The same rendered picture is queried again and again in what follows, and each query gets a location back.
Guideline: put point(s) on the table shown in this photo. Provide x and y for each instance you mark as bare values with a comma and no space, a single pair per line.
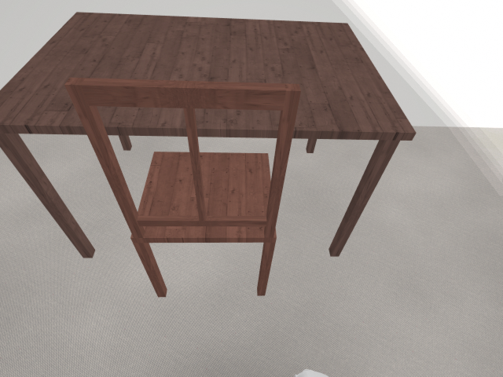
342,94

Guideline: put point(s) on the chair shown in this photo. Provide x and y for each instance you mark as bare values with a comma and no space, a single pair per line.
194,197

